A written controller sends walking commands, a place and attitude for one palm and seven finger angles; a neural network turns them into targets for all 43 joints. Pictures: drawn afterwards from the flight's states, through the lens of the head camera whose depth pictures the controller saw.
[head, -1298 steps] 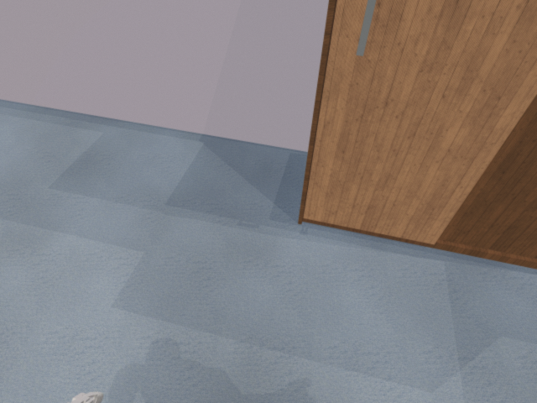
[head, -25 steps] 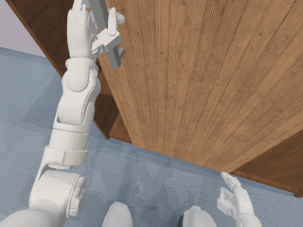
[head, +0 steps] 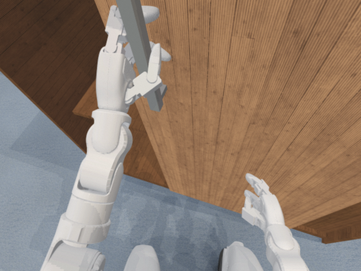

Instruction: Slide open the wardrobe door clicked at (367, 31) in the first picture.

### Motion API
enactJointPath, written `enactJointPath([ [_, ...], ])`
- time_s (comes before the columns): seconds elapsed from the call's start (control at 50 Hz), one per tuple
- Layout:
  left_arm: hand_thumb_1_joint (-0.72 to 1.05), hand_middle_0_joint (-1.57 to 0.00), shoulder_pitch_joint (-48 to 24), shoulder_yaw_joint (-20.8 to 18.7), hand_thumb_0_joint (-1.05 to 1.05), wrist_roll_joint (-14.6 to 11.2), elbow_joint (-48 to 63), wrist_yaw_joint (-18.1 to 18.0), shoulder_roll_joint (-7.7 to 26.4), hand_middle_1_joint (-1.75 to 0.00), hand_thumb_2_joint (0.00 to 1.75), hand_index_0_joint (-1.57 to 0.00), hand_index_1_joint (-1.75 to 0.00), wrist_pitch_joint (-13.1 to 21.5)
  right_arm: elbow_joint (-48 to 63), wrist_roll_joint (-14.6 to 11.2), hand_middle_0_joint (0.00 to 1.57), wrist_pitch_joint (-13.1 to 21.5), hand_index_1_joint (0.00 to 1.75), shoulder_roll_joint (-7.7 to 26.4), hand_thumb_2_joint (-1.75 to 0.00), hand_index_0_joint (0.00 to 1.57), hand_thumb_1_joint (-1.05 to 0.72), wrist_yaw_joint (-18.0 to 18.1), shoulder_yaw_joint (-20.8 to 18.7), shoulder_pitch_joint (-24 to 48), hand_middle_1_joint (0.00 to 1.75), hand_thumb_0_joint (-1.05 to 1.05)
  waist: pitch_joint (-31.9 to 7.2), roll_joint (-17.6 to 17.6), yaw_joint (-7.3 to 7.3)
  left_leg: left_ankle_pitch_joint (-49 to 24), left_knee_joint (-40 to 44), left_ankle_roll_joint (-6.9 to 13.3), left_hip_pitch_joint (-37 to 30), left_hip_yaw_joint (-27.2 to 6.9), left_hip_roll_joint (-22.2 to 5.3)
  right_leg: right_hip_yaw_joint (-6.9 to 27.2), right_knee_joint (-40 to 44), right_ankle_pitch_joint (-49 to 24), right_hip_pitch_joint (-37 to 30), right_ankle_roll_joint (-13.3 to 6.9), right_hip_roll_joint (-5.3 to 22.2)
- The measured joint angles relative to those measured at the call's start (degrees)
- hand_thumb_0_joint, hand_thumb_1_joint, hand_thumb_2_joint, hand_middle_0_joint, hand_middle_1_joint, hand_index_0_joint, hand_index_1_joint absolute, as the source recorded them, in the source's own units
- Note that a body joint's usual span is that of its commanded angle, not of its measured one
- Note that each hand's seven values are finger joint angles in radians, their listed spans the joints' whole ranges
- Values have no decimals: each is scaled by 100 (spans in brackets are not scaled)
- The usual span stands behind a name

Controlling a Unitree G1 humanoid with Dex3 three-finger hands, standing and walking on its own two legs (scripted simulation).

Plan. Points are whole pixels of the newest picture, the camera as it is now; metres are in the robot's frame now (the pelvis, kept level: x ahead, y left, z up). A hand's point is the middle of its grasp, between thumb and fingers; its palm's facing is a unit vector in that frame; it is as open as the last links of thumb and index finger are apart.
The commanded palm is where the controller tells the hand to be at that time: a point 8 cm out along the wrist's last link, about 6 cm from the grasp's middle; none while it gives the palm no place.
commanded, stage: step sideways, sliding the door along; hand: left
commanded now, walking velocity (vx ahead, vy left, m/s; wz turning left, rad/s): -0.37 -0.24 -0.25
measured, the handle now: (147, 43) +0.41 +0.11 +0.25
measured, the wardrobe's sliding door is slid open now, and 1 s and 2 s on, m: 0.42 0.48 0.48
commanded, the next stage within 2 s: stop walking and hold the door there in 0.62 s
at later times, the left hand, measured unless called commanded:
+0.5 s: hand (203, 79) +0.36 +0.02 +0.23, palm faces +0.31 -0.95 -0.07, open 6.7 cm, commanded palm +0.32 +0.00 +0.23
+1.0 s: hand (198, 79) +0.36 +0.03 +0.23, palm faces +0.50 -0.83 -0.26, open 6.8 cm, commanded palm +0.31 +0.05 +0.22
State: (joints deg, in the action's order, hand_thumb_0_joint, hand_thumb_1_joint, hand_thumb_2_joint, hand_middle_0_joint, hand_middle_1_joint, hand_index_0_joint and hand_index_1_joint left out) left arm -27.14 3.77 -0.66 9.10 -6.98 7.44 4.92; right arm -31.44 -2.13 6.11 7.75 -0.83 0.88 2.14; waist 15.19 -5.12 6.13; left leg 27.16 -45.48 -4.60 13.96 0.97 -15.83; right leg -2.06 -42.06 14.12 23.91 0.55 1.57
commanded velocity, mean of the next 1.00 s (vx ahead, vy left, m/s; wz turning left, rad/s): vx -0.19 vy -0.12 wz -0.10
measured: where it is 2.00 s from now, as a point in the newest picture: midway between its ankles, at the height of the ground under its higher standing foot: outside the picture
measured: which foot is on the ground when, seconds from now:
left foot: up 0.00-0.12, down 0.14-0.42, up 0.44-0.56, down 0.58-0.84, up 0.86-1.00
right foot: down 0.00-0.14, up 0.16-0.36, down 0.38-0.58, up 0.60-0.84, down 0.86-1.00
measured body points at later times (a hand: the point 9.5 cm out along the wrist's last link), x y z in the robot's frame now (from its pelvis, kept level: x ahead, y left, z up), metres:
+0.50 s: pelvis -0.06 -0.16 +0.02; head +0.03 -0.17 +0.46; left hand +0.33 +0.07 +0.24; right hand +0.13 -0.38 -0.09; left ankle -0.07 +0.04 -0.67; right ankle -0.04 -0.27 -0.71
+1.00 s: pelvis -0.08 -0.24 +0.02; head -0.03 -0.27 +0.46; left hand +0.33 +0.07 +0.25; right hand +0.05 -0.54 -0.08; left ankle -0.07 -0.11 -0.67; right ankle -0.05 -0.39 -0.71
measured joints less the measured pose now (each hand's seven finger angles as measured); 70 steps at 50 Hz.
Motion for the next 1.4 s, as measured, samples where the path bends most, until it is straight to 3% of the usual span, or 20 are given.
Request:
enactJointPath([
  [0.06,77,-50,226,4,-5,-4,428,-42,-82,-140,81,-9,-121,-163,-130,33,20,-13,30,131,-89,20,-90,62,-101,279,30,1,14,135,-166,853,-821,152,477,-124,960,118,388,-857,147,-211,30],
  [0.1,76,-48,289,69,-5,35,560,-16,-81,-140,80,-10,-121,-182,-171,56,20,-56,30,238,-89,20,-91,64,-143,348,30,1,24,120,-323,365,-90,174,394,180,1179,58,727,-770,102,-228,-76],
  [0.14,75,-48,234,46,-5,82,516,-42,33,-140,79,-10,-119,-211,-154,85,20,-209,30,268,-89,20,-91,63,-193,288,30,1,-71,171,-389,-883,880,288,75,567,1111,0,786,-752,207,-237,-278],
  [0.2,76,-48,-45,-160,-4,46,15,34,248,-141,80,-9,-117,-74,-92,152,20,-392,30,192,-90,20,-91,11,-342,-28,30,1,4,516,-197,-800,1054,226,-153,742,962,211,-356,339,452,-60,-394],
  [0.26,78,-47,-207,-330,-2,-62,-469,-51,82,-141,83,-11,-121,8,-69,111,20,-355,30,288,-90,20,-91,-71,-373,-463,30,1,-5,358,-29,-855,1240,11,-289,649,640,215,-1058,798,402,-30,-380],
  [0.38,76,-50,-472,-961,-3,-120,-993,-185,403,-143,85,-13,-125,-183,-115,-20,20,-245,30,184,-90,20,-91,-81,-158,-915,30,2,-164,248,229,-941,1153,-445,-263,532,-46,172,279,72,-608,58,-63],
  [0.42,75,-51,-573,-1275,-4,-182,-1128,-234,615,-144,86,-13,-124,-231,-212,-89,20,-194,30,168,-90,20,-90,-74,-95,-814,30,2,-110,158,161,-992,816,-195,-54,362,-267,30,575,390,-797,61,-255],
  [0.5,74,-51,-428,-1765,-4,-372,-1119,-421,761,-143,85,-11,-126,-366,-437,-83,20,-165,30,330,-89,20,-90,139,-149,-537,30,2,-111,305,-107,401,-301,96,542,-49,682,58,801,-30,-584,-261,-193],
  [0.54,76,-49,-395,-1897,-3,-392,-1096,-519,738,-143,85,-10,-128,-415,-467,-64,20,-152,30,450,-89,20,-91,224,-178,-476,30,2,-123,366,-191,18,225,124,466,169,1003,85,928,-366,-483,-280,-195],
  [0.58,76,-48,-415,-1942,-3,-373,-1135,-541,780,-142,85,-10,-129,-435,-389,-59,20,-205,30,575,-90,20,-91,248,-236,-527,30,2,-200,261,-229,-2001,1125,309,140,414,876,-8,685,-665,-272,-159,-389],
  [0.68,78,-46,-844,-1938,-2,-228,-1623,-338,903,-141,84,-10,-125,-463,-340,-19,20,-180,30,519,-90,20,-91,-7,-440,-751,30,2,-84,418,98,-971,1513,31,-447,582,494,199,-823,930,77,8,-477],
  [0.74,78,-46,-887,-2084,-2,-308,-1830,-305,1000,-141,84,-9,-125,-456,-272,-21,20,-93,30,460,-90,20,-91,-84,-392,-838,30,2,-45,289,220,-1088,1726,-201,-670,606,191,103,-665,691,-32,40,-355],
  [0.84,70,-45,-355,-2723,-10,-163,-2608,55,2165,-140,82,-12,-126,9,-173,-62,20,-95,30,263,-89,20,-90,-56,-131,-834,30,1,-359,227,29,-923,1239,-306,-537,736,-266,-45,798,-564,-538,43,-211],
  [0.86,69,-45,-308,-2841,-12,-113,-2786,94,2427,-140,81,-12,-126,16,-168,-77,20,-93,30,248,-89,20,-90,-28,-75,-839,30,1,-471,377,-41,-733,655,-158,-258,646,-157,24,974,-998,-591,-28,-82],
  [0.94,66,-45,90,-3539,-14,-88,-3045,18,2631,-140,80,-16,-126,8,-464,-134,21,-125,30,640,-89,20,-90,224,-146,-481,30,1,-486,219,-398,658,-1365,103,737,-102,825,198,575,-65,-264,13,-46],
  [1.04,65,-45,-11,-3669,-11,-16,-3211,-126,2540,-140,82,-20,-127,-213,-721,-141,20,-299,30,1037,-89,20,-91,477,-215,-665,30,1,-681,429,-678,-216,322,212,594,312,1579,260,832,-301,-262,98,137],
  [1.08,66,-45,-146,-3538,-10,-37,-3284,-189,2504,-140,83,-19,-126,-285,-729,-146,20,-353,30,1156,-89,20,-91,532,-285,-870,30,1,-814,379,-738,-1326,1044,413,375,404,1506,153,745,-267,-254,115,36],
  [1.12,69,-45,-217,-3391,-8,-57,-3411,-254,2500,-140,84,-16,-124,-325,-763,-157,20,-390,30,1109,-89,20,-91,536,-351,-1070,30,1,-901,506,-615,-1265,967,658,311,545,1459,227,307,495,-171,36,-24],
  [1.2,73,-45,-67,-3313,-6,-72,-3682,-316,2480,-140,83,-12,-123,-391,-782,-100,20,-288,30,957,-90,20,-91,533,-288,-1554,30,1,-1236,453,-628,-1240,1388,676,109,591,1291,143,-711,859,-142,-13,-193],
  [1.4,73,-43,111,-3708,-6,-147,-4201,-268,3050,-133,82,-11,-125,-439,-825,13,21,-268,30,668,-89,20,-90,477,77,-1824,30,1,-1490,499,-686,-1396,1505,473,307,894,1027,-41,1471,166,-1210,-58,-141],
])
